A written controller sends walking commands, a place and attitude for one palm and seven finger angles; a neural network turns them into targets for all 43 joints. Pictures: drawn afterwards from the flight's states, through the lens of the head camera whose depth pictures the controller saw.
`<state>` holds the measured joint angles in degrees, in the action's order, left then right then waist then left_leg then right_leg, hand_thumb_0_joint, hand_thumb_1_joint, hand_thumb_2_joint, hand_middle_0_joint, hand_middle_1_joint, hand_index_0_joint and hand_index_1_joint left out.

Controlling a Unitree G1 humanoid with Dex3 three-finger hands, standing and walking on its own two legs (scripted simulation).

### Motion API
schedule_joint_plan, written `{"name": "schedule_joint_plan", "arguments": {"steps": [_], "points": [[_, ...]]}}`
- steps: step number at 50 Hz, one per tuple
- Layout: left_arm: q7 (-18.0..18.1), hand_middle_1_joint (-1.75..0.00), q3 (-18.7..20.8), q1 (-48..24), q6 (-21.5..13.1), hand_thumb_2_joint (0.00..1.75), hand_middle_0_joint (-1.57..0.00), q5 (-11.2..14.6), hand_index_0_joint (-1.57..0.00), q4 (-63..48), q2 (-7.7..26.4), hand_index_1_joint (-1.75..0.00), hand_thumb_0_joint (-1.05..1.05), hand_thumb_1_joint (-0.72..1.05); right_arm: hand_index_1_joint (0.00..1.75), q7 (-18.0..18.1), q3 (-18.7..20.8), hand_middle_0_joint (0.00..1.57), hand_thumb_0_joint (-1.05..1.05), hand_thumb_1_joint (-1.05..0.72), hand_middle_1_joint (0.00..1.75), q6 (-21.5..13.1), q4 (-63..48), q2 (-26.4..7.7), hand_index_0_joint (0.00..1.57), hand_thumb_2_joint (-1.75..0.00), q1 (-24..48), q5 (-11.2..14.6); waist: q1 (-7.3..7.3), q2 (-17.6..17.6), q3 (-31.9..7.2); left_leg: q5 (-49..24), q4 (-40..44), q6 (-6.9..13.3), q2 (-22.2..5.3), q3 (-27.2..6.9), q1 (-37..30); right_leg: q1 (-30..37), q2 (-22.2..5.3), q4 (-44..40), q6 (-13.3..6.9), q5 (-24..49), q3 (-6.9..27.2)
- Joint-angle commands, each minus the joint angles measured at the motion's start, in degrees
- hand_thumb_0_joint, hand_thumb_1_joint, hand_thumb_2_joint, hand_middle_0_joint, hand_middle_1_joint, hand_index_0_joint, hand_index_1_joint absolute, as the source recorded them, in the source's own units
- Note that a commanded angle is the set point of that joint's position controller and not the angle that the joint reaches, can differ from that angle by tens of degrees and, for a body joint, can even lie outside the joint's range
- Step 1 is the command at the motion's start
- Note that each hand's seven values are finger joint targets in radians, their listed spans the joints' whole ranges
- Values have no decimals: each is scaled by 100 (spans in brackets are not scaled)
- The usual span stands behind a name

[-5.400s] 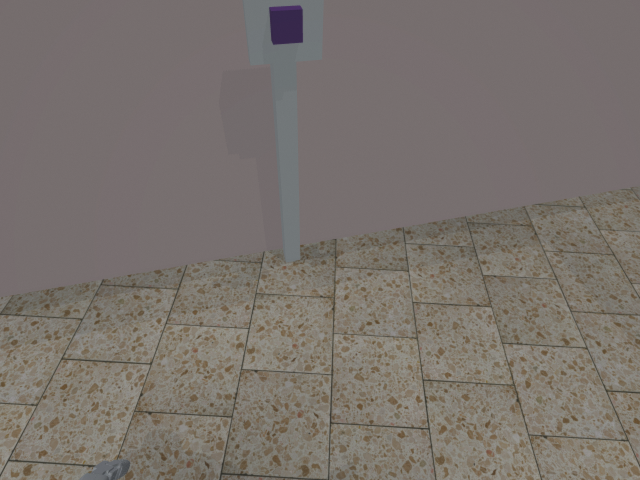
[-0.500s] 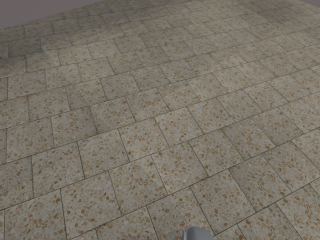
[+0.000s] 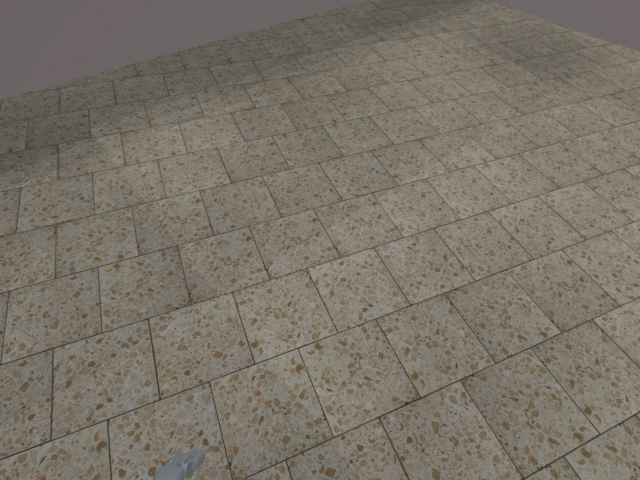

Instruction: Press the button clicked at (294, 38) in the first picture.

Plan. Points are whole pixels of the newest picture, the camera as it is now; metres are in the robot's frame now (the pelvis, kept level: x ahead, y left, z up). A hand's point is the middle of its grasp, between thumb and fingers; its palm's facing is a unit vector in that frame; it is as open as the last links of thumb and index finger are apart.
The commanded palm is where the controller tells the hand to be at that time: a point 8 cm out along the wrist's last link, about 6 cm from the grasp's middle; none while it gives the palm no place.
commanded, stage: turn to face it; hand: left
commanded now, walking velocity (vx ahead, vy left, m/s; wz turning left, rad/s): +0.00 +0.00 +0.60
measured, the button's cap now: out of the picture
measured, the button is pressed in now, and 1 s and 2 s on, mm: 0 0 0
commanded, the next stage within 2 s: none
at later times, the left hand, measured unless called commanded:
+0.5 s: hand out of the picture +0.04 +0.22 -0.15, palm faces +0.27 -0.92 -0.27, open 7.4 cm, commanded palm none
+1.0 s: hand out of the picture -0.10 +0.13 -0.15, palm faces +0.58 -0.78 -0.26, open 7.4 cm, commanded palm none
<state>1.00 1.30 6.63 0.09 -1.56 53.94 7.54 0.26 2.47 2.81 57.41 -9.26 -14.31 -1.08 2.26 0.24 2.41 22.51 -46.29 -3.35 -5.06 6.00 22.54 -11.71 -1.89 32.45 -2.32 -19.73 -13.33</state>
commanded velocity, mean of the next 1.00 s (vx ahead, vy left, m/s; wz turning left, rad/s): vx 0.00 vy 0.00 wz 0.60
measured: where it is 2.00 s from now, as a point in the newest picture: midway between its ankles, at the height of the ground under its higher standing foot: outside the picture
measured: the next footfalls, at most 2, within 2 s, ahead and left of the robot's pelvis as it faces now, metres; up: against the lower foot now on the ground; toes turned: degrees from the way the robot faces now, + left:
left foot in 0.04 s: +0.06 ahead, +0.11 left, +0.00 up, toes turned +11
right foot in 0.58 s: +0.05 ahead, -0.15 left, +0.00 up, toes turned +17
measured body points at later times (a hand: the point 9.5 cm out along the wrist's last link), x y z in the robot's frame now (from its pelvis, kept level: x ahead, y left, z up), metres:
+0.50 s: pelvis -0.01 -0.01 +0.01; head +0.03 +0.00 +0.46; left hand +0.03 +0.27 -0.12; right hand +0.11 -0.25 -0.13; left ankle +0.02 +0.10 -0.73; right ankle +0.01 -0.17 -0.69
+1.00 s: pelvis -0.02 -0.05 +0.01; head +0.03 -0.04 +0.46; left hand -0.13 +0.17 -0.13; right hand +0.21 -0.22 -0.14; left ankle -0.10 +0.06 -0.69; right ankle +0.01 -0.16 -0.73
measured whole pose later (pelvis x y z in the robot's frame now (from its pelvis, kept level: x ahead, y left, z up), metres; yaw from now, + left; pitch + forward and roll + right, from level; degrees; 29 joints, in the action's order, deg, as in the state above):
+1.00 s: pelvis -0.02 -0.05 +0.01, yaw +35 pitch +1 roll +1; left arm 0.9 1.7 16.0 0.9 -1.8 52.6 10.6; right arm -1.5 4.4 5.0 54.0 -15.1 -8.2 -1.3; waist -0.8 0.7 5.0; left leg 23.8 -50.4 -4.4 -3.3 3.6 23.8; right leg -10.9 -8.3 30.8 0.3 -19.5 -16.5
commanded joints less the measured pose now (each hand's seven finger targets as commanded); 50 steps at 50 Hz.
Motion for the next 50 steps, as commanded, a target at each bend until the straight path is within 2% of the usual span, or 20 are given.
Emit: {"name": "schedule_joint_plan", "arguments": {"steps": [1, 2, 3, 4, 5, 7, 10, 21, 25, 27, 28, 29, 30, 31, 32, 33, 34, 36, 45, 50], "points": [[119, -30, 410, 316, 12, 90, -20, 60, -20, -245, 1162, -30, 0, 90, 30, -59, 175, 20, 0, -90, 30, -128, -370, -552, 20, -90, -458, -7, -21, -219, -277, -1119, 1396, 136, -30, -3, -810, -132, -1583, 77, -179, 2522, 613], [95, -30, 415, 421, 55, 90, -20, 107, -20, -324, 971, -30, 0, 90, 30, -54, 259, 20, 0, -90, 30, -181, -362, -921, 20, -90, -751, -36, 94, 863, -446, -2518, 2045, 526, -706, -1187, -1326, -870, -1054, 1096, 216, 1282, 333], [78, -30, 336, 369, 74, 90, -20, 149, -20, -552, 649, -30, 0, 90, 30, -26, 355, 20, 0, -90, 30, -220, -412, -1399, 20, -90, -958, -57, 146, 2270, -444, -4502, 2645, 1329, -1957, -2838, -1662, -1900, -306, 2411, 637, -1653, 278], [91, -30, 339, 73, 105, 90, -20, 80, -20, -654, 790, -30, 0, 90, 30, 15, 377, 20, 0, -90, 30, -192, -357, -1458, 20, -90, -1019, -58, 229, 1515, -555, -3928, 2764, 1660, -2137, -2896, -1445, -1886, -279, 3279, 557, -1849, 958], [85, -30, 355, 2, 133, 90, -20, 49, -20, -575, 755, -30, 0, 90, 30, 67, 354, 20, 0, -90, 30, -218, -391, -1310, 20, -90, -803, -53, 130, 1486, -549, -3184, 2860, 1517, -1792, -2722, -1416, -2177, -442, 3537, 529, -1376, 1221], [8, -30, 422, -49, 89, 90, -20, 18, -20, -521, 831, -30, 0, 90, 30, 99, 294, 20, 0, -90, 30, -273, -559, -1129, 20, -90, -418, -44, 29, 848, -600, -3033, 2711, 1264, -1341, -2230, -1517, -2362, -417, 3772, 594, -604, 1361], [-32, -30, 437, 259, 106, 90, -20, 46, -20, -361, 858, -30, 0, 90, 30, 109, 291, 20, 0, -90, 30, -329, -670, -1152, 20, -90, -163, -2, -102, 501, -882, -3191, 2688, 1106, -946, -1704, -1703, -2157, -366, 3558, 705, -122, 1328], [18, -30, 402, 25, 178, 90, -20, 87, -20, -575, 970, -30, 0, 90, 30, 8, 447, 20, 0, -90, 30, -173, -677, -1453, 20, -90, -147, -36, 57, 926, -555, -1794, 2875, 1299, -767, -2562, -1265, -1570, -144, 1841, 804, -572, 1329], [40, -30, 381, 451, 148, 90, -20, 123, -20, -563, 1008, -30, 0, 90, 30, -35, 513, 20, 0, -90, 30, -102, -823, -1562, 20, -90, 224, -47, -125, 1105, -622, -1592, 2731, 1183, -563, -2780, -711, -644, 93, 727, 672, -419, 1250], [53, -30, 431, 969, 105, 90, -20, 132, -20, -466, 1085, -30, 0, 90, 30, -53, 532, 20, 0, -90, 30, -68, -940, -1495, 20, -90, 460, -24, -377, 900, -699, -1104, 2494, 883, -232, -2639, -61, 390, 125, -533, 585, 301, 1122], [86, -30, 495, 1185, 58, 90, -20, 82, -20, -444, 1374, -30, 0, 90, 30, -77, 515, 20, 0, -90, 30, -42, -999, -1250, 20, -90, 446, 19, -480, 173, -698, -432, 1781, 555, 181, -2290, 750, 1147, -460, -1422, 385, 169, 1625], [132, -30, 599, 1126, 0, 90, -20, -36, -20, -565, 1999, -30, 0, 90, 30, -84, 436, 20, 0, -90, 30, -46, -1130, -776, 20, -90, 315, 47, -509, -1825, -571, 601, 34, 34, 1005, -1046, 1839, 1368, -2241, -2278, -209, -769, 3627], [159, -30, 536, 723, 49, 90, -20, 32, -20, -746, 2083, -30, 0, 90, 30, -79, 498, 20, 0, -90, 30, -51, -1177, -1111, 20, -90, 499, -31, -436, -1565, -362, 988, -1131, 47, 763, -1066, 1586, 202, -2855, -2309, -512, -508, 3779], [154, -30, 462, 206, 65, 90, -20, 33, -20, -892, 1861, -30, 0, 90, 30, -124, 496, 20, 0, -90, 30, -4, -1168, -1101, 20, -90, 366, -66, -147, -978, -181, 595, -1754, 99, 639, -1173, 1319, -428, -2526, -2278, -523, -615, 3081], [144, -30, 458, -5, 1, 90, -20, 57, -20, -900, 1606, -30, 0, 90, 30, -137, 498, 20, 0, -90, 30, 54, -1005, -1055, 20, -90, 360, -88, -53, -1281, 74, 328, -2032, 66, 532, -1112, 1410, -527, -2058, -2212, -272, -273, 2791], [112, -30, 377, -68, -34, 90, -20, 65, -20, -880, 1438, -30, 0, 90, 30, -164, 485, 20, 0, -90, 30, 58, -871, -1087, 20, -90, 270, -83, 24, -1083, 225, -15, -2294, 2, 449, -972, 1413, -425, -1764, -1977, -157, 399, 2271], [90, -30, 303, -18, -70, 90, -20, 73, -20, -863, 1259, -30, 0, 90, 30, -191, 468, 20, 0, -90, 30, 53, -814, -1061, 20, -90, 174, -73, 54, -953, 287, -302, -2412, -65, 408, -848, 1430, -250, -1541, -1722, -115, 1188, 1753], [82, -30, 283, 339, -113, 90, -20, 68, -20, -751, 1220, -30, 0, 90, 30, -206, 429, 20, 0, -90, 30, 59, -754, -949, 20, -90, 118, -38, -12, -909, 121, -477, -2427, -149, 413, -705, 1460, 233, -1427, -1433, -53, 2276, 1271], [106, -30, 351, 1205, -62, 90, -20, -9, -20, -465, 1457, -30, 0, 90, 30, -202, 277, 20, 0, -90, 30, 71, -978, -902, 20, -90, 1067, -1, -480, -1094, -182, 152, -1033, -207, 194, -295, 1171, 1170, -1896, -1068, -384, 3441, 961], [79, -30, 438, 1155, 12, 90, -20, -27, -20, -399, 1677, -30, 0, 90, 30, -202, 190, 20, 0, -90, 30, -41, -1028, -830, 20, -90, 1028, 42, -520, -1407, -453, 188, 572, 23, 294, 125, 161, 1099, -2028, -557, -329, 3765, 600]]}}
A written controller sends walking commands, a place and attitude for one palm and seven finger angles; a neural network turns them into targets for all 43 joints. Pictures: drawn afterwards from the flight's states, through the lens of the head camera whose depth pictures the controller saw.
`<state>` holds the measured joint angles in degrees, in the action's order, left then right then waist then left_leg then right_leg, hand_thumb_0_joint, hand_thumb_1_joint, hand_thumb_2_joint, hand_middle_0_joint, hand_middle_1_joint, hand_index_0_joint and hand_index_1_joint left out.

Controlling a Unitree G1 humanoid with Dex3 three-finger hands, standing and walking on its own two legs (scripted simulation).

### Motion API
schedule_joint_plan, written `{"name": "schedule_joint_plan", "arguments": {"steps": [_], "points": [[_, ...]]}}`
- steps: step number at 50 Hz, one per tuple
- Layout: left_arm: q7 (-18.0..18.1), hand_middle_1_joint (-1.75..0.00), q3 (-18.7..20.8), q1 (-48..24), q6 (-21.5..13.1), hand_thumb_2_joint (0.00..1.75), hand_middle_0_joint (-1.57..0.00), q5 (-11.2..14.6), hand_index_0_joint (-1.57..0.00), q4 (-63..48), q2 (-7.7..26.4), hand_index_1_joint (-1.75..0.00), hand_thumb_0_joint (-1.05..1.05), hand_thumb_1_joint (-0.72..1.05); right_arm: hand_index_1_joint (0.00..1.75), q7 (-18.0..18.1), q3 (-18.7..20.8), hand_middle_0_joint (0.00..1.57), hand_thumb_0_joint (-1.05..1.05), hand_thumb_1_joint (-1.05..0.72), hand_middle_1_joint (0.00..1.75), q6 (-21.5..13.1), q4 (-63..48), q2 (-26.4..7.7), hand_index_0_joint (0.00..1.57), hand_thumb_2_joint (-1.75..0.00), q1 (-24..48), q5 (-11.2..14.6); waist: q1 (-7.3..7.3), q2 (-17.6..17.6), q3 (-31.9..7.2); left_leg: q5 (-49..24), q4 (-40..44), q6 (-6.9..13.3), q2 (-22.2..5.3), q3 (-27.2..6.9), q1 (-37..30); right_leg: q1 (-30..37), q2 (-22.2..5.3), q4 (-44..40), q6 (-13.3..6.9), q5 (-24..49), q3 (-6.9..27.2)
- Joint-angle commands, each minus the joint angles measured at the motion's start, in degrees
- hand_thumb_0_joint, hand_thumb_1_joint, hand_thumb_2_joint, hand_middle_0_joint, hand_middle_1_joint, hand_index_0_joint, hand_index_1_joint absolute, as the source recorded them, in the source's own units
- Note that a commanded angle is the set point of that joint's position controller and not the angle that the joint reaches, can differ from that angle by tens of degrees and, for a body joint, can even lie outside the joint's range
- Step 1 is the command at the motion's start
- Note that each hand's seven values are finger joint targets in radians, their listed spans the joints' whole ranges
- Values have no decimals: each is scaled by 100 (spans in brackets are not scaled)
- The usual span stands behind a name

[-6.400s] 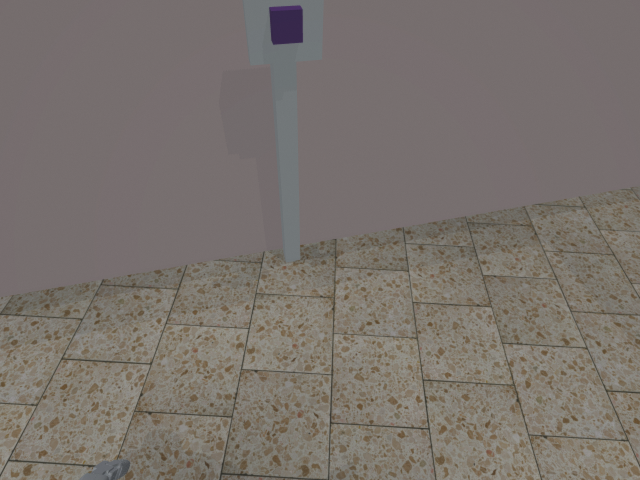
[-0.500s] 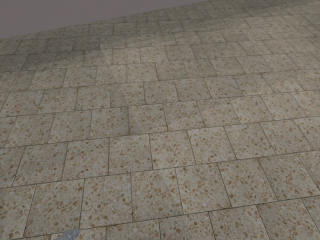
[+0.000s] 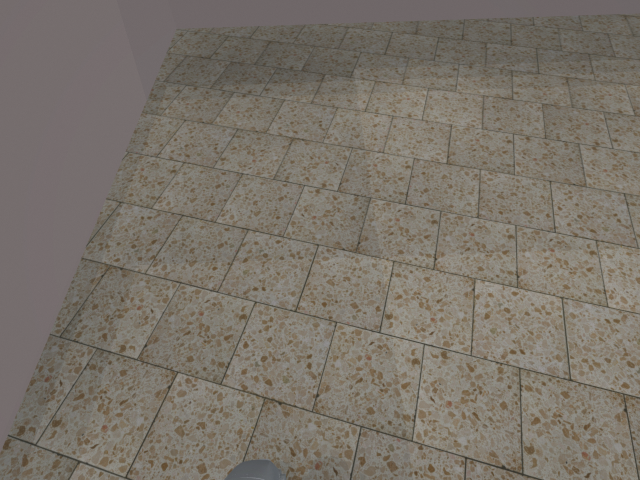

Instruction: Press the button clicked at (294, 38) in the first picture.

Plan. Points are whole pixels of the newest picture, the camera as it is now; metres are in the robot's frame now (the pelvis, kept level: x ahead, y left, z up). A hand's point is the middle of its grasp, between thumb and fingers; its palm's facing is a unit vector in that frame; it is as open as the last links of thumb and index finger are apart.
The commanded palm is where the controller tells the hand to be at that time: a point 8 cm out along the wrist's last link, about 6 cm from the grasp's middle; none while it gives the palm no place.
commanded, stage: turn to face it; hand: left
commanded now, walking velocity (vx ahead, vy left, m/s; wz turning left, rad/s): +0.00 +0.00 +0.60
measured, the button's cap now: out of the picture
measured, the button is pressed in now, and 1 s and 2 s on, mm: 0 0 0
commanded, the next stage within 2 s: none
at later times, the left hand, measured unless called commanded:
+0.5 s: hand out of the picture +0.10 +0.27 -0.15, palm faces +0.26 -0.93 -0.25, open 7.4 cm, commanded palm none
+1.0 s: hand out of the picture -0.06 +0.19 -0.15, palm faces +0.56 -0.78 -0.27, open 7.4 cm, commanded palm none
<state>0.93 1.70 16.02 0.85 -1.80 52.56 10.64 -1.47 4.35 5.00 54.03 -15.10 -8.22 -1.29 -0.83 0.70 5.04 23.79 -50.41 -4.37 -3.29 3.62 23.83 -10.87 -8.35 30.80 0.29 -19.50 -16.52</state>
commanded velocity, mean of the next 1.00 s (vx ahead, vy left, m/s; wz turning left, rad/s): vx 0.00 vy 0.00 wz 0.60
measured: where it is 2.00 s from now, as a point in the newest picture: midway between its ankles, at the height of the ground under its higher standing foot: outside the picture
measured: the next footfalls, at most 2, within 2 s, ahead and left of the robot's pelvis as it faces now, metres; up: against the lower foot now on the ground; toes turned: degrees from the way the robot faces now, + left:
left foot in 0.08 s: +0.03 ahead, +0.13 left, +0.00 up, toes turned +10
right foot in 0.62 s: +0.10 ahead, -0.09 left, +0.00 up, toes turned +19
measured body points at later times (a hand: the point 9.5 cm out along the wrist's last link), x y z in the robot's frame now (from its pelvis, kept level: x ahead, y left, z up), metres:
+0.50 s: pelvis +0.01 +0.03 +0.00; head +0.05 +0.05 +0.45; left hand +0.08 +0.31 -0.13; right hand +0.13 -0.20 -0.13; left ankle -0.01 +0.12 -0.74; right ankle +0.05 -0.12 -0.69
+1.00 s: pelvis +0.01 +0.00 +0.00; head +0.05 +0.01 +0.45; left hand -0.09 +0.23 -0.13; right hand +0.22 -0.19 -0.15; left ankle -0.08 +0.12 -0.68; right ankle +0.06 -0.10 -0.74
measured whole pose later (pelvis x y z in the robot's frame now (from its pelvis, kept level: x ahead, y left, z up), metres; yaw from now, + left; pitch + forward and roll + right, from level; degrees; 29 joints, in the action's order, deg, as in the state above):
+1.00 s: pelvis +0.01 +0.00 +0.00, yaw +36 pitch +0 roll +1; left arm 0.9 1.7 14.2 1.1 -1.7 51.5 11.5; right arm -1.6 4.9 5.1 54.5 -15.9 -9.9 -1.2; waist 0.2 0.8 5.0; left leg 23.7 -53.8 -4.7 -3.1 1.8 24.6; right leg -10.9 -8.2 29.7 0.5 -17.4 -14.5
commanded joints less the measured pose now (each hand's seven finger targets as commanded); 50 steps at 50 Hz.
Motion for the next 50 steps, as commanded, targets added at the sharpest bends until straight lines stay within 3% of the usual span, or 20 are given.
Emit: {"name": "schedule_joint_plan", "arguments": {"steps": [1, 2, 3, 4, 5, 6, 7, 9, 12, 21, 26, 28, 29, 30, 31, 32, 35, 37, 44, 50], "points": [[80, -30, 426, 173, -57, 90, -20, 15, -20, -254, 1384, -30, 0, 90, 30, -14, 8, 20, 0, -90, 30, -292, -668, -292, 20, -90, 237, 54, -118, -1402, -841, -241, 1496, 171, 154, 437, -265, 998, -1355, -118, -495, 3757, 784], [63, -30, 437, 127, -51, 90, -20, 60, -20, -267, 1391, -30, 0, 90, 30, -5, 40, 20, 0, -90, 30, -326, -613, -429, 20, -90, -36, 33, 47, -1192, -1003, -857, 2163, 239, 203, 444, -874, 757, -1256, 384, -302, 3616, 561], [38, -30, 430, 78, -37, 90, -20, 110, -20, -305, 1307, -30, 0, 90, 30, 3, 141, 20, 0, -90, 30, -384, -493, -765, 20, -90, -505, 14, 342, -416, -1320, -2041, 2742, 427, -106, -47, -2089, -86, -1056, 1434, -1, 2909, 415], [-25, -30, 353, -110, -38, 90, -20, 156, -20, -590, 920, -30, 0, 90, 30, 49, 326, 20, 0, -90, 30, -440, -442, -1491, 20, -90, -966, 6, 613, 1546, -1482, -4623, 2756, 1175, -1748, -2235, -3209, -2059, -141, 2794, 516, -892, 361], [15, -30, 265, -540, 35, 90, -20, 105, -20, -784, 883, -30, 0, 90, 30, 84, 342, 20, 0, -90, 30, -381, -287, -1683, 20, -90, -1299, 101, 696, 1423, -1505, -5851, 2675, 1627, -2181, -2358, -3123, -2426, 9, 3451, 538, -1934, 1028], [41, -30, 297, -602, 84, 90, -20, 79, -20, -764, 930, -30, 0, 90, 30, 117, 294, 20, 0, -90, 30, -372, -258, -1470, 20, -90, -1132, 69, 605, 1045, -1297, -4945, 2735, 1704, -2050, -1994, -2649, -2373, -96, 3678, 490, -1756, 1310], [41, -30, 337, -739, 93, 90, -20, 81, -20, -687, 880, -30, 0, 90, 30, 174, 263, 20, 0, -90, 30, -403, -352, -1280, 20, -90, -816, 43, 562, 1203, -995, -4437, 2846, 1593, -1700, -1997, -2261, -2484, -89, 3775, 504, -1358, 1419], [-8, -30, 368, -658, 100, 90, -20, 87, -20, -517, 962, -30, 0, 90, 30, 201, 150, 20, 0, -90, 30, -414, -551, -994, 20, -90, -178, 18, 275, 951, -567, -3936, 2964, 1356, -1212, -1635, -1638, -2239, -29, 3754, 521, -657, 1573], [-38, -30, 369, -391, 104, 90, -20, 80, -20, -405, 917, -30, 0, 90, 30, 197, 137, 20, 0, -90, 30, -462, -610, -957, 20, -90, -84, 31, 130, 613, -745, -3777, 3020, 1255, -942, -1426, -1671, -2044, 116, 3539, 595, -252, 1547], [26, -30, 315, -1150, 75, 90, -20, 110, -20, -794, 845, -30, 0, 90, 30, 187, 229, 20, 0, -90, 30, -427, -498, -972, 20, -90, -611, -7, 362, 729, -774, -3804, 2900, 1487, -926, -2292, -1912, -1978, 395, 2361, 638, -495, 1717], [48, -30, 276, -1084, 15, 90, -20, 167, -20, -882, 767, -30, 0, 90, 30, 192, 266, 20, 0, -90, 30, -388, -517, -991, 20, -90, -553, -23, 289, 885, -910, -4274, 2598, 1417, -742, -2683, -1541, -1047, 729, 1066, 503, -474, 1654], [69, -30, 287, -743, -27, 90, -20, 192, -20, -812, 829, -30, 0, 90, 30, 182, 281, 20, 0, -90, 30, -376, -556, -973, 20, -90, -434, 6, 110, 810, -1027, -4076, 2330, 1239, -568, -2701, -1206, -325, 775, 124, 456, 170, 1616], [81, -30, 317, -507, -79, 90, -20, 190, -20, -755, 915, -30, 0, 90, 30, 171, 270, 20, 0, -90, 30, -373, -575, -902, 20, -90, -388, 45, -25, 617, -1098, -3436, 2070, 996, -346, -2575, -759, 380, 638, -718, 440, 854, 1654], [114, -30, 386, -312, -150, 90, -20, 126, -20, -718, 1317, -30, 0, 90, 30, 132, 229, 20, 0, -90, 30, -380, -607, -606, 20, -90, -487, 104, -102, -364, -1227, -1935, 1395, 611, 64, -2117, 240, 1466, -265, -1326, 211, 1166, 2439], [152, -30, 465, -235, -160, 90, -20, 49, -20, -724, 1782, -30, 0, 90, 30, 131, 179, 20, 0, -90, 30, -383, -740, -287, 20, -90, -547, 94, -140, -1882, -1185, 876, 51, 147, 891, -905, 1251, 1725, -1877, -1424, -468, 2043, 3886], [154, -30, 417, -232, -113, 90, -20, 86, -20, -767, 1722, -30, 0, 90, 30, 147, 253, 20, 0, -90, 30, -334, -739, -607, 20, -90, -492, 26, -119, -1351, -1099, 1152, -1042, 176, 617, -972, 1024, 882, -2165, -1365, -895, 2185, 3695], [140, -30, 283, -1153, -97, 90, -20, 114, -20, -933, 1126, -30, 0, 90, 30, 30, 271, 20, 0, -90, 30, -164, -390, -525, 20, -90, -720, -10, 345, -858, -340, 28, -2057, 99, 260, -818, 920, -108, -1181, -1509, -585, 1138, 2453], [106, -30, 222, -962, -159, 90, -20, 104, -20, -862, 970, -30, 0, 90, 30, -25, 217, 20, 0, -90, 30, -153, -335, -433, 20, -90, -699, -10, 303, -987, -259, -356, -2089, -1, 228, -604, 983, 68, -875, -1328, -469, 1980, 1792], [112, -30, 295, -199, -138, 90, -20, 46, -20, -564, 1192, -30, 0, 90, 30, -40, 150, 20, 0, -90, 30, -103, -461, -385, 20, -90, -80, 15, -11, -1131, -393, -135, -1176, -116, 87, -265, 909, 675, -1111, -1160, -627, 2578, 1372], [88, -30, 404, -60, -62, 90, -20, -10, -20, -425, 1426, -30, 0, 90, 30, -56, 36, 20, 0, -90, 30, -217, -626, -279, 20, -90, 316, 72, -160, -1369, -505, 167, 482, 56, 113, 179, 43, 531, -1385, -744, -677, 2836, 1081]]}}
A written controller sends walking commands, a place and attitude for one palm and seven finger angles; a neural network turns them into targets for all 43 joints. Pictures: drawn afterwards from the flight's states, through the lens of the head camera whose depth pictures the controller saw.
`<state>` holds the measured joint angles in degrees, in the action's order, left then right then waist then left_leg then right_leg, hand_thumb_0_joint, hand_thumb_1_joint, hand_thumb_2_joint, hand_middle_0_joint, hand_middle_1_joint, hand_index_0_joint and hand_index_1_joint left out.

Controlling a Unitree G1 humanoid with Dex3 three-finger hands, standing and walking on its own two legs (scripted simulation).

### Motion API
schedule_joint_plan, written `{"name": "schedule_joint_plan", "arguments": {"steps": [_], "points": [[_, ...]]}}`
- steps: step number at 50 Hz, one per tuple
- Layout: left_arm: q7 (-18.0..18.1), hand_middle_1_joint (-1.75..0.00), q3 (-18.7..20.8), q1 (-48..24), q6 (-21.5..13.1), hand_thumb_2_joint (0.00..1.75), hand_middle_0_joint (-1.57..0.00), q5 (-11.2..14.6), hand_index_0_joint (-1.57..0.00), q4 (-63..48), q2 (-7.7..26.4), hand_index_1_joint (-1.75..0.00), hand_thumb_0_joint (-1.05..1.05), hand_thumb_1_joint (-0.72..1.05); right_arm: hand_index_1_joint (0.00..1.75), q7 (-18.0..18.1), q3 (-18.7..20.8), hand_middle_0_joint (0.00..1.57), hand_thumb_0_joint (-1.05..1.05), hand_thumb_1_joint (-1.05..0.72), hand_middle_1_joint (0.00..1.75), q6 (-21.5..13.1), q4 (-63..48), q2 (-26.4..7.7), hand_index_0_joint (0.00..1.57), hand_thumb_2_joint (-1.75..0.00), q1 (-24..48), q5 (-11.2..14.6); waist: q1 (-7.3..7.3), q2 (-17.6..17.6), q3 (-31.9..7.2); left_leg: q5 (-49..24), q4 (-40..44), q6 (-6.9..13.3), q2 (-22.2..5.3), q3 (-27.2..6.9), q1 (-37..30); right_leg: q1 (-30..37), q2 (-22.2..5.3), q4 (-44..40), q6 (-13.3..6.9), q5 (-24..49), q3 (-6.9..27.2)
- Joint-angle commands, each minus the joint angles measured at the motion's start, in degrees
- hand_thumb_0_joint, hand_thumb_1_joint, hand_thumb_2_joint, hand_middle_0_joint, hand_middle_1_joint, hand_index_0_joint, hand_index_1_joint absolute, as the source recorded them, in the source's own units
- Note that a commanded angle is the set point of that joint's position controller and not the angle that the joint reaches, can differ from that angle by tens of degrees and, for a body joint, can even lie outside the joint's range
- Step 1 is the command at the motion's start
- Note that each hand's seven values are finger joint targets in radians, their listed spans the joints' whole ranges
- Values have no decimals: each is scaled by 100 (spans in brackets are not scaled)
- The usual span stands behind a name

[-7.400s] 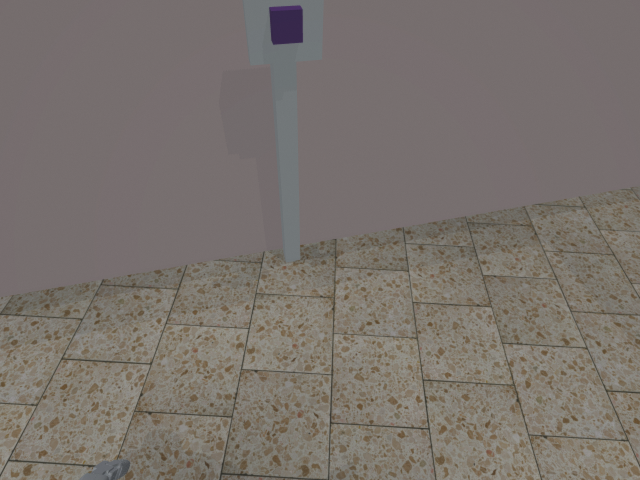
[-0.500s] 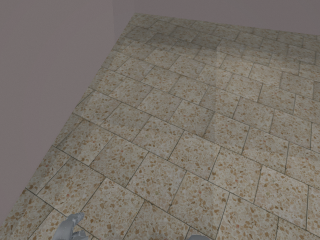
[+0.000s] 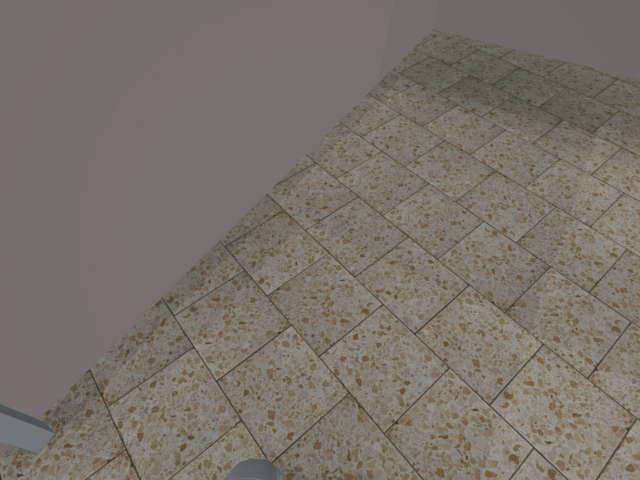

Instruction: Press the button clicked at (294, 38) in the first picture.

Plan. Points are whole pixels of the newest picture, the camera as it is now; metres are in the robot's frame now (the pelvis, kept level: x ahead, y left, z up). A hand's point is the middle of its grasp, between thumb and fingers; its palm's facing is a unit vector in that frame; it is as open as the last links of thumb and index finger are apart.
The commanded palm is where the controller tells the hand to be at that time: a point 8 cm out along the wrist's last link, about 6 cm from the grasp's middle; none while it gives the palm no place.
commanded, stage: turn to face it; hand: left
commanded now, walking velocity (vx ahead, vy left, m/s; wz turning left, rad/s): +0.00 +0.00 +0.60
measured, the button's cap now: out of the picture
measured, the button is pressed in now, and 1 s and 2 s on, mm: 0 0 0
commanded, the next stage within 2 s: take the last steps up to it in 1.70 s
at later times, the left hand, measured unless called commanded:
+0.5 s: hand out of the picture +0.06 +0.29 -0.16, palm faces +0.29 -0.93 -0.24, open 7.4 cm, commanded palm none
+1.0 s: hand out of the picture -0.03 +0.21 -0.14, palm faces +0.53 -0.80 -0.28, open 7.4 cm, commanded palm none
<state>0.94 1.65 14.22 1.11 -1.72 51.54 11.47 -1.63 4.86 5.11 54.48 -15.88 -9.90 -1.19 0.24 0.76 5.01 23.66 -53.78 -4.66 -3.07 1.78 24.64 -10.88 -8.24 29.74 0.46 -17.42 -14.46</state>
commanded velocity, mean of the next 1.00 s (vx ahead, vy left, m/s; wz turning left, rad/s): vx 0.00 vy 0.00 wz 0.60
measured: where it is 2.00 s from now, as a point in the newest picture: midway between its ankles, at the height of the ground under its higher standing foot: outside the picture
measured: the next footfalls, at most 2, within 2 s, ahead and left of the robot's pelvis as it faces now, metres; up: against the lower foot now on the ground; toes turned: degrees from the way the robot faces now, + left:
left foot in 0.10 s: +0.03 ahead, +0.13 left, +0.00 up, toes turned +10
right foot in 0.72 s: +0.08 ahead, -0.08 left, +0.00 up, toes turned +23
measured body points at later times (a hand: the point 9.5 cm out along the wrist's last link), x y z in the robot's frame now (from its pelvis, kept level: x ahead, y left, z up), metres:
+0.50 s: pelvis +0.00 +0.05 +0.01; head +0.03 +0.08 +0.45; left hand +0.04 +0.34 -0.14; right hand +0.13 -0.17 -0.13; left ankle -0.01 +0.13 -0.74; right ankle +0.04 -0.12 -0.67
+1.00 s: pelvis +0.01 +0.01 +0.00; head +0.06 +0.00 +0.45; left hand -0.05 +0.25 -0.12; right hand +0.20 -0.20 -0.15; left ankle -0.09 +0.13 -0.66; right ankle +0.05 -0.10 -0.74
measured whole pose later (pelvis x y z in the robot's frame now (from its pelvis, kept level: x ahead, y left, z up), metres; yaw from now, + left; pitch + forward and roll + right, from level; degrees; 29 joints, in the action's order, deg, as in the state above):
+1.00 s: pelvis +0.01 +0.01 +0.00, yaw +35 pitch +0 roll +2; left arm 1.1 1.2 12.4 0.6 -1.4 50.6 10.2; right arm -1.3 5.5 5.1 54.9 -16.3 -12.8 -1.4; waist 2.0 1.8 4.2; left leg 22.7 -62.2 -5.0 -1.8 -1.5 27.9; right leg -9.5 -6.3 28.2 0.0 -18.0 -10.2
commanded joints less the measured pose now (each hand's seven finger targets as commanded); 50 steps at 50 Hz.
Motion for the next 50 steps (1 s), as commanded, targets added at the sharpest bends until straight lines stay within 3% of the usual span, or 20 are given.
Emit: {"name": "schedule_joint_plan", "arguments": {"steps": [1, 3, 4, 5, 6, 7, 8, 10, 13, 25, 31, 33, 34, 35, 36, 37, 39, 40, 42, 50], "points": [[85, -30, 435, 102, -77, 90, -20, -18, -20, -318, 1398, -30, 0, 90, 30, -30, -21, 20, 0, -90, 30, -260, -671, -203, 20, -90, 375, 63, -228, -1383, -638, 92, 1172, 130, 110, 409, -235, 594, -1427, -452, -658, 2716, 814], [53, -30, 446, 98, -40, 90, -20, 36, -20, -276, 1395, -30, 0, 90, 30, -12, 6, 20, 0, -90, 30, -320, -619, -354, 20, -90, 38, 41, -25, -1072, -848, -790, 2329, 211, 208, 506, -1009, 385, -1263, 233, -325, 2526, 422], [37, -30, 432, 126, -9, 90, -20, 91, -20, -297, 1284, -30, 0, 90, 30, -12, 84, 20, 0, -90, 30, -381, -529, -677, 20, -90, -351, 31, 203, -368, -1141, -1688, 3022, 339, -66, 73, -2035, -314, -1089, 1195, -40, 1901, 285], [-12, -30, 348, 39, 7, 90, -20, 132, -20, -527, 883, -30, 0, 90, 30, 26, 265, 20, 0, -90, 30, -434, -525, -1382, 20, -90, -712, 8, 424, 1629, -1274, -3772, 3238, 963, -1621, -2042, -3014, -2061, -202, 2595, 479, -1188, 174], [14, -30, 264, -357, 58, 90, -20, 89, -20, -701, 810, -30, 0, 90, 30, 83, 310, 20, 0, -90, 30, -397, -375, -1651, 20, -90, -1083, 58, 583, 1622, -1387, -5057, 3209, 1560, -2181, -2526, -2878, -2446, 39, 3356, 517, -2290, 832], [11, -30, 291, -448, 94, 90, -20, 74, -20, -705, 861, -30, 0, 90, 30, 131, 273, 20, 0, -90, 30, -393, -363, -1535, 20, -90, -966, 34, 492, 1046, -1166, -4592, 3217, 1697, -2164, -2176, -2584, -2494, -106, 3743, 448, -1921, 1115], [34, -30, 318, -503, 109, 90, -20, 58, -20, -588, 822, -30, 0, 90, 30, 188, 221, 20, 0, -90, 30, -424, -409, -1292, 20, -90, -706, 26, 429, 1431, -1095, -4399, 3226, 1516, -1697, -1992, -2420, -2546, -101, 3853, 466, -1532, 1259], [-27, -30, 362, -414, 91, 90, -20, 66, -20, -399, 954, -30, 0, 90, 30, 230, 89, 20, 0, -90, 30, -436, -606, -965, 20, -90, -97, 28, 178, 1087, -765, -3909, 3290, 1266, -1179, -1473, -1927, -2370, -35, 4010, 501, -736, 1381], [-44, -30, 368, -188, 89, 90, -20, 63, -20, -281, 918, -30, 0, 90, 30, 231, 58, 20, 0, -90, 30, -487, -644, -902, 20, -90, -56, 40, 48, 615, -815, -3909, 3374, 1174, -911, -1308, -1934, -2188, 103, 3859, 571, -317, 1378], [46, -30, 324, -984, 66, 90, -20, 105, -20, -673, 830, -30, 0, 90, 30, 224, 159, 20, 0, -90, 30, -420, -515, -872, 20, -90, -567, -19, 260, 710, -628, -3025, 3430, 1541, -908, -2607, -1824, -1983, 405, 2445, 587, -677, 1613], [82, -30, 284, -693, 1, 90, -20, 176, -20, -725, 716, -30, 0, 90, 30, 216, 204, 20, 0, -90, 30, -363, -534, -865, 20, -90, -458, -32, 126, 780, -964, -3571, 3058, 1424, -629, -2923, -1424, -794, 797, 940, 412, -586, 1547], [108, -30, 312, -347, -56, 90, -20, 197, -20, -649, 788, -30, 0, 90, 30, 198, 217, 20, 0, -90, 30, -350, -570, -804, 20, -90, -344, 13, -69, 632, -1072, -3166, 2757, 1145, -365, -2828, -925, 145, 781, -251, 370, 259, 1482], [128, -30, 356, -142, -109, 90, -20, 173, -20, -607, 970, -30, 0, 90, 30, 173, 202, 20, 0, -90, 30, -353, -564, -634, 20, -90, -367, 57, -158, 226, -1176, -2311, 2427, 844, -82, -2554, -353, 947, 409, -990, 290, 688, 1750], [172, -30, 441, -107, -168, 90, -20, 89, -20, -614, 1482, -30, 0, 90, 30, 144, 144, 20, 0, -90, 30, -361, -623, -257, 20, -90, -543, 124, -169, -1203, -1242, -378, 1326, 410, 538, -1610, 826, 1860, -1059, -1497, -168, 727, 3127], [177, -30, 449, -132, -135, 90, -20, 57, -20, -669, 1659, -30, 0, 90, 30, 167, 177, 20, 0, -90, 30, -352, -730, -354, 20, -90, -482, 44, -175, -1602, -1058, 1022, 46, 182, 900, -817, 1108, 1183, -2114, -1486, -809, 1353, 3852], [178, -30, 387, -304, -106, 90, -20, 76, -20, -739, 1512, -30, 0, 90, 30, 148, 219, 20, 0, -90, 30, -311, -688, -488, 20, -90, -477, -9, -63, -918, -847, 855, -840, 217, 648, -926, 922, 531, -1974, -1403, -997, 1355, 3367], [154, -30, 311, -801, -149, 90, -20, 109, -20, -762, 1112, -30, 0, 90, 30, 78, 227, 20, 0, -90, 30, -189, -420, -409, 20, -90, -607, -29, 208, -920, -416, 180, -1532, 132, 395, -781, 914, 61, -1240, -1416, -717, 1160, 2543], [147, -30, 263, -940, -147, 90, -20, 114, -20, -791, 966, -30, 0, 90, 30, 41, 212, 20, 0, -90, 30, -182, -358, -406, 20, -90, -681, -22, 293, -863, -292, -84, -1640, 93, 289, -673, 919, 20, -1048, -1286, -629, 1511, 2126], [122, -30, 239, -671, -204, 90, -20, 92, -20, -689, 901, -30, 0, 90, 30, 5, 163, 20, 0, -90, 30, -171, -361, -311, 20, -90, -597, -14, 205, -978, -245, -306, -1654, 2, 265, -476, 970, 240, -869, -1106, -550, 2329, 1609], [115, -30, 351, 132, -145, 90, -20, 9, -20, -379, 1217, -30, 0, 90, 30, -21, 37, 20, 0, -90, 30, -172, -594, -240, 20, -90, 362, 34, -205, -1242, -372, 128, -51, -54, 117, 53, 553, 770, -1159, -750, -693, 3186, 1119]]}}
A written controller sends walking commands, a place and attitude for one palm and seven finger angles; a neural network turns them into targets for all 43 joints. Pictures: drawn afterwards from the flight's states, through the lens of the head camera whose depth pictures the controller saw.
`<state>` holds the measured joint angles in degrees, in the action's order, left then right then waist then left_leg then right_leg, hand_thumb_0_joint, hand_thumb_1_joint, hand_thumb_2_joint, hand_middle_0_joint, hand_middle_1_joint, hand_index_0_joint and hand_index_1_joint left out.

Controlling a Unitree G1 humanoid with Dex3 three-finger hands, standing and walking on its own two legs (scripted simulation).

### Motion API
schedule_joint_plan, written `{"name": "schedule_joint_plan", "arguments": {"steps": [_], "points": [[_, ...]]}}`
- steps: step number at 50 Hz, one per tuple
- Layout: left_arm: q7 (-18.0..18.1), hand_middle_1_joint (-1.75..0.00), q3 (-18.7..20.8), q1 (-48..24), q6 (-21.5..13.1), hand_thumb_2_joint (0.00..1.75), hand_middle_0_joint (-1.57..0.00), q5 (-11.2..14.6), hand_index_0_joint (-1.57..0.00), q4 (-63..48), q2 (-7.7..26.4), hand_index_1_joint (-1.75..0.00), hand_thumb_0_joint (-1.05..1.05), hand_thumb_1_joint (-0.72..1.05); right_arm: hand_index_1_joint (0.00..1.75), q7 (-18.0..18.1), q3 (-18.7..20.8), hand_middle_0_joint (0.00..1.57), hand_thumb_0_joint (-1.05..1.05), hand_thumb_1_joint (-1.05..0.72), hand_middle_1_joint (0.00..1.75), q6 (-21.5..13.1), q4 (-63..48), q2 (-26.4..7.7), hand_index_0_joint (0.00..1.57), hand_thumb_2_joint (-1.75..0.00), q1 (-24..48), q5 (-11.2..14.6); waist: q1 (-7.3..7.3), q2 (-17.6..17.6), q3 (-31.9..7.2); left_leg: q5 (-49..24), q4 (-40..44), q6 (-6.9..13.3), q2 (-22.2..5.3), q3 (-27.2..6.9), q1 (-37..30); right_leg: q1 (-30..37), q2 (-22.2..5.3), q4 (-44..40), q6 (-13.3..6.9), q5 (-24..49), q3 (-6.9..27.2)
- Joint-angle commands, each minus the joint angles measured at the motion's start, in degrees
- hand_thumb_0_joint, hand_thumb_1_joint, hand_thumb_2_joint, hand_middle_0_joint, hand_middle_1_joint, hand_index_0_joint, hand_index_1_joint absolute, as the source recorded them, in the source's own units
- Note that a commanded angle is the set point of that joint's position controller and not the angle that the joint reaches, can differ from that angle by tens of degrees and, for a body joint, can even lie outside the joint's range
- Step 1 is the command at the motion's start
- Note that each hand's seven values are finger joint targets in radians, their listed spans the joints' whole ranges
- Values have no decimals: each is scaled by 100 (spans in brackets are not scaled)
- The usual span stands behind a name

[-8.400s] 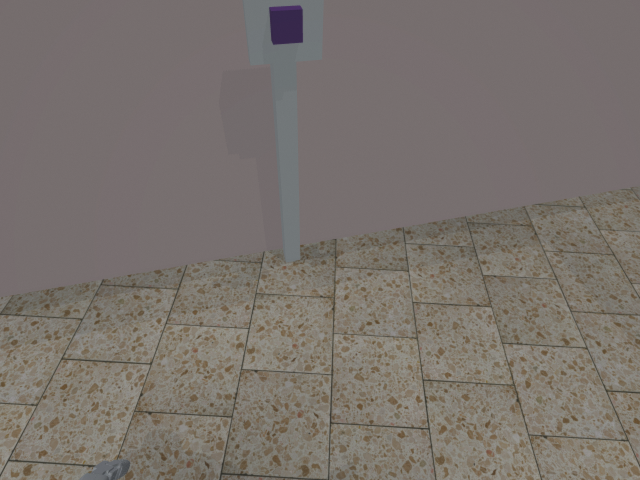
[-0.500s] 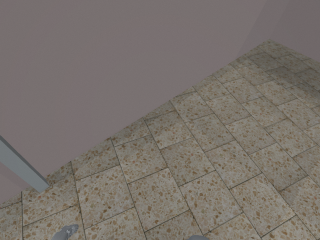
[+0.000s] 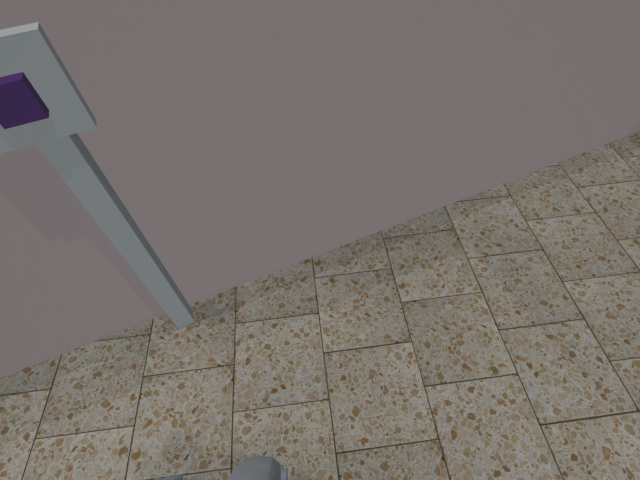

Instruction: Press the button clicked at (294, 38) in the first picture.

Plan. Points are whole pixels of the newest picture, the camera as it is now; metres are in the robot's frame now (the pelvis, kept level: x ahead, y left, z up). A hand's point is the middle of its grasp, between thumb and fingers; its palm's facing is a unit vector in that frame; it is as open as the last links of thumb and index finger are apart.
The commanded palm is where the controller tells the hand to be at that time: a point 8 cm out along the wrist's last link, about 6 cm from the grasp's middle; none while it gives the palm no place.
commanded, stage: turn to face it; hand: left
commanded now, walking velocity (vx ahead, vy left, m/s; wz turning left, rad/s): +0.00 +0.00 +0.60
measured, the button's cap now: (13, 100) +0.65 +0.52 +0.14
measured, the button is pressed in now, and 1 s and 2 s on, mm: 0 0 0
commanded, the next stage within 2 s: take the last steps up to it in 0.70 s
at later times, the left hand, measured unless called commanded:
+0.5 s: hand out of the picture +0.04 +0.28 -0.16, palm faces +0.27 -0.93 -0.25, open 7.4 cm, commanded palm none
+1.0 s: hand out of the picture -0.03 +0.17 -0.14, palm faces +0.45 -0.85 -0.27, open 7.3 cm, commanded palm none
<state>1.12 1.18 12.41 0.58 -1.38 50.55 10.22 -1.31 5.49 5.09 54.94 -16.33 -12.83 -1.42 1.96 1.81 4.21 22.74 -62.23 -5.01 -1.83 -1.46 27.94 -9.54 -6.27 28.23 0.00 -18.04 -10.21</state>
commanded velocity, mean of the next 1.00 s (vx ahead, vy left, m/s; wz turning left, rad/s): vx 0.07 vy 0.00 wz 0.30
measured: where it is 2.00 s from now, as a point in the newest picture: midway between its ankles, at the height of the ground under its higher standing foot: outside the picture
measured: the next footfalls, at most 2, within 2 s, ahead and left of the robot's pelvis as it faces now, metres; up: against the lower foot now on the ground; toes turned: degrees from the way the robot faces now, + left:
left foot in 0.16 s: +0.03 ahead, +0.15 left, +0.00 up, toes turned +11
right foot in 0.70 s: +0.07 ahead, -0.07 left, +0.00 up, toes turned +14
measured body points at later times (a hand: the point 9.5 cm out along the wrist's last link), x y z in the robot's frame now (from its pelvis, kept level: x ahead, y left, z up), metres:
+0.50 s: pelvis +0.01 +0.05 +0.00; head +0.03 +0.07 +0.45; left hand +0.02 +0.33 -0.14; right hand +0.15 -0.16 -0.13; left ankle -0.01 +0.14 -0.74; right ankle +0.03 -0.11 -0.67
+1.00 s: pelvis +0.02 -0.02 +0.01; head +0.04 -0.06 +0.45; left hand -0.05 +0.21 -0.12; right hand +0.13 -0.24 -0.17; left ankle -0.08 +0.14 -0.64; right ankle +0.03 -0.08 -0.74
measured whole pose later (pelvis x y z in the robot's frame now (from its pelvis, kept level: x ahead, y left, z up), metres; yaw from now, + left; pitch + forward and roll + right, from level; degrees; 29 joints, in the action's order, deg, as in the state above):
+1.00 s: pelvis +0.02 -0.02 +0.01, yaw +24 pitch -1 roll +2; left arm 1.2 1.4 18.2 -2.0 -1.2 56.5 8.0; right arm -0.7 4.6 3.5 60.5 -14.0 -16.8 -2.3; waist -0.1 3.3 -0.1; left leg 15.1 -63.5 -3.1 -3.0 -2.4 26.0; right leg -7.9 -2.1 22.4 -3.5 -14.2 -9.8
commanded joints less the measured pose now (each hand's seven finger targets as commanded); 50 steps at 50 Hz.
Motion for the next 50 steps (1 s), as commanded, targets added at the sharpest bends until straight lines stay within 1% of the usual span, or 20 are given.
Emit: {"name": "schedule_joint_plan", "arguments": {"steps": [1, 4, 6, 7, 8, 9, 10, 11, 14, 18, 26, 32, 33, 34, 35, 36, 37, 41, 45, 50], "points": [[91, -30, 421, 361, -72, 90, -20, -35, -20, -265, 1407, -30, 0, 90, 30, -58, -51, 20, 0, -90, 30, -186, -682, -161, 20, -90, 733, 65, -412, -1426, -301, 216, 1121, 11, 10, 490, 35, 573, -1367, -507, -647, 3320, 610], [76, -30, 480, 402, -26, 90, -20, -40, -20, -217, 1537, -30, 0, 90, 30, -47, -94, 20, 0, -90, 30, -268, -715, -158, 20, -90, 708, 86, -444, -1570, -537, 132, 2045, 158, 142, 746, -525, 666, -1434, -108, -567, 3657, 453], [57, -30, 508, 295, 1, 90, -20, 7, -20, -200, 1538, -30, 0, 90, 30, -25, -55, 20, 0, -90, 30, -326, -652, -332, 20, -90, 302, 68, -181, -1338, -756, -754, 3220, 240, 170, 779, -1376, 387, -1349, 568, -259, 3245, 129], [37, -30, 478, 288, 25, 90, -20, 61, -20, -238, 1435, -30, 0, 90, 30, -26, 24, 20, 0, -90, 30, -384, -549, -654, 20, -90, -132, 48, 80, -582, -1064, -1754, 3865, 372, -93, 392, -2444, -321, -1183, 1569, 11, 2542, -47], [-20, -30, 394, 228, 42, 90, -20, 118, -20, -456, 1019, -30, 0, 90, 30, 15, 203, 20, 0, -90, 30, -446, -519, -1377, 20, -90, -530, 22, 307, 1457, -1288, -4138, 3999, 1086, -1728, -1813, -3482, -2135, -271, 2977, 520, -1008, -176], [15, -30, 299, -74, 95, 90, -20, 73, -20, -623, 923, -30, 0, 90, 30, 62, 241, 20, 0, -90, 30, -401, -389, -1616, 20, -90, -843, 95, 397, 1457, -1459, -5444, 3937, 1670, -2294, -2243, -3365, -2459, -110, 3639, 537, -2279, 498], [23, -30, 314, -242, 128, 90, -20, 57, -20, -647, 991, -30, 0, 90, 30, 95, 190, 20, 0, -90, 30, -382, -394, -1471, 20, -90, -760, 79, 351, 882, -1203, -4956, 3918, 1761, -2229, -1793, -3045, -2425, -256, 3936, 461, -1943, 714], [44, -30, 340, -303, 136, 90, -20, 43, -20, -522, 918, -30, 0, 90, 30, 163, 139, 20, 0, -90, 30, -426, -438, -1219, 20, -90, -526, 52, 288, 1191, -1084, -4787, 3951, 1623, -1835, -1698, -2889, -2541, -245, 4034, 477, -1623, 839], [-24, -30, 384, -73, 136, 90, -20, 49, -20, -245, 1030, -30, 0, 90, 30, 210, -35, 20, 0, -90, 30, -441, -668, -803, 20, -90, 255, 35, -71, 923, -641, -4108, 4086, 1339, -1177, -1029, -2219, -2236, -153, 4088, 513, -670, 930], [-31, -30, 357, 44, 150, 90, -20, 43, -20, -164, 972, -30, 0, 90, 30, 206, -52, 20, 0, -90, 30, -479, -656, -777, 20, -90, 166, 49, -117, 485, -720, -3627, 4264, 1372, -1076, -1062, -2163, -2062, -36, 3694, 579, -334, 930], [9, -30, 299, -437, 144, 90, -20, 67, -20, -336, 810, -30, 0, 90, 30, 207, -37, 20, 0, -90, 30, -429, -498, -679, 20, -90, -142, 3, 26, 698, -444, -2946, 4385, 1545, -1099, -1680, -1935, -1792, 182, 2568, 535, -672, 943], [45, -30, 269, 80, -1, 90, -20, 136, -20, -193, 683, -30, 0, 90, 30, 206, -17, 20, 0, -90, 30, -403, -420, -597, 20, -90, -67, 16, -227, 531, -801, -3394, 3754, 1315, -803, -1735, -1511, -265, 500, 275, 391, 155, 790], [65, -30, 283, 302, -56, 90, -20, 128, -20, -114, 771, -30, 0, 90, 30, 194, -29, 20, 0, -90, 30, -413, -403, -502, 20, -90, -37, 55, -351, 332, -881, -2886, 3462, 1077, -600, -1567, -1194, 336, 350, -535, 371, 782, 865], [96, -30, 341, 423, -131, 90, -20, 63, -20, -73, 1113, -30, 0, 90, 30, 163, -68, 20, 0, -90, 30, -423, -403, -195, 20, -90, -173, 112, -357, -599, -1034, -1658, 2757, 692, -134, -1068, -451, 1143, -495, -1025, 149, 1145, 1659], [120, -30, 431, 470, -176, 90, -20, -12, -20, -98, 1615, -30, 0, 90, 30, 150, -127, 20, 0, -90, 30, -411, -552, 101, 20, -90, -152, 119, -381, -1902, -880, 762, 1593, 311, 609, -260, 425, 1198, -1893, -1127, -499, 2272, 2977], [114, -30, 390, 507, -128, 90, -20, 34, -20, -131, 1599, -30, 0, 90, 30, 186, -29, 20, 0, -90, 30, -332, -546, -188, 20, -90, -71, 74, -425, -1312, -882, 1192, 684, 329, 413, -456, 114, 394, -2193, -1103, -926, 2479, 2841], [136, -30, 392, 171, -142, 90, -20, 43, -20, -166, 1335, -30, 0, 90, 30, 175, -6, 20, 0, -90, 30, -247, -409, -182, 20, -90, -120, 34, -261, -1322, -612, 862, 116, 338, 291, -601, 119, -61, -1834, -1269, -931, 1852, 2531], [89, -30, 257, -79, -179, 90, -20, 69, -20, -118, 827, -30, 0, 90, 30, 95, -25, 20, 0, -90, 30, -194, 32, 1, 20, -90, -457, 2, -56, -839, -156, -316, -595, 218, 158, -279, 284, -119, -950, -1297, -494, 1439, 1421], [67, -30, 232, 678, -303, 90, -20, 60, -20, 275, 699, -30, 0, 90, 30, 37, -19, 20, 0, -90, 30, -259, 76, -31, 20, -90, -247, -56, -329, -1096, -77, -766, -448, 149, -58, -132, 706, 447, -993, -1742, -422, 151, 1550], [46, -30, 195, 1389, -415, 90, -20, 6, -20, 666, 582, -30, 0, 90, 30, 2, -78, 20, 0, -90, 30, -361, 94, 68, 20, -90, 81, -66, -495, -890, 26, -877, 111, 180, -304, 27, 884, 810, -1104, -1955, -505, -148, 1789]]}}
